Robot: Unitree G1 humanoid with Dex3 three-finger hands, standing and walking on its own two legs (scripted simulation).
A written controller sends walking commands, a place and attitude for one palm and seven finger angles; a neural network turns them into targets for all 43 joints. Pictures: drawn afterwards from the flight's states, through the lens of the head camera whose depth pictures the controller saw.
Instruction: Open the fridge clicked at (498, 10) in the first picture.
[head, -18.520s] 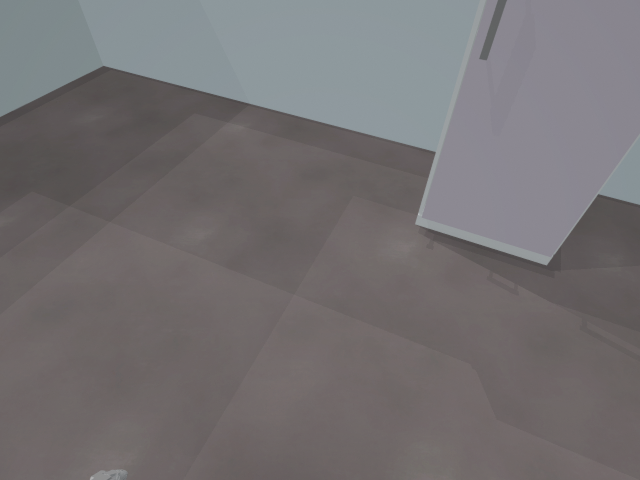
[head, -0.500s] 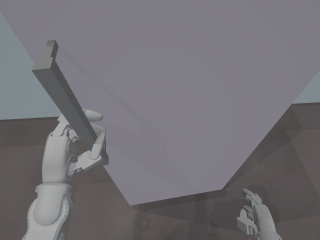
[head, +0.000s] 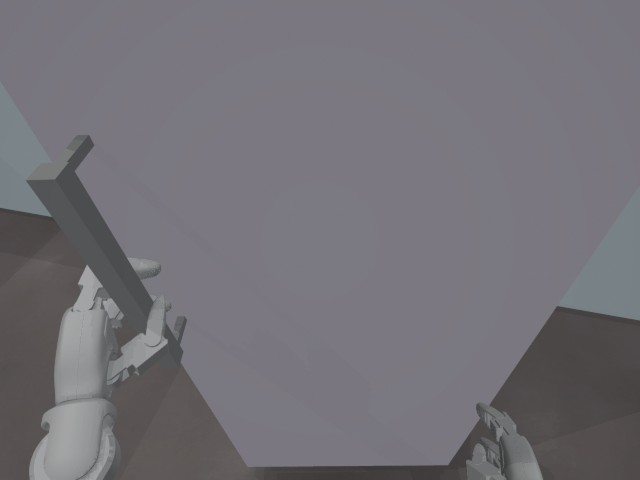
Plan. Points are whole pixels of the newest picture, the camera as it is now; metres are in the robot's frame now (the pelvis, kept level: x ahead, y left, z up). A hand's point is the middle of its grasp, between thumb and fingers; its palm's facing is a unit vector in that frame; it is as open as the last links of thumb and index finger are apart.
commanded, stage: walk backward, drawing the door open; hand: left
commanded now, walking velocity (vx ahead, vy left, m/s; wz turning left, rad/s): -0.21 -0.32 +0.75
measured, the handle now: (134, 273) +0.28 +0.20 +0.18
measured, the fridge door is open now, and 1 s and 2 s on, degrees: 15 63 85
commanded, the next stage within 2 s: stop walking and hold the door back in 1.32 s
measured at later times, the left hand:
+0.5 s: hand out of the picture +0.06 +0.10 +0.14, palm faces +0.65 -0.66 -0.37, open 6.5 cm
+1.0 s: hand out of the picture -0.09 -0.05 +0.14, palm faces +0.87 -0.27 -0.42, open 6.5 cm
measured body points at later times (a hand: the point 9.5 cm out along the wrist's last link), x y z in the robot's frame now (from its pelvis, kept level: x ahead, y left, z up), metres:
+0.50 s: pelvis -0.06 -0.19 -0.01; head -0.03 -0.18 +0.44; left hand +0.02 +0.14 +0.16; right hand +0.20 -0.34 -0.09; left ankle -0.08 -0.09 -0.73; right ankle +0.01 -0.26 -0.72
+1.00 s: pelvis -0.05 -0.39 +0.01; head -0.03 -0.39 +0.46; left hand -0.13 -0.04 +0.16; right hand +0.22 -0.47 -0.09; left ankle -0.13 -0.30 -0.65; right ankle +0.00 -0.42 -0.73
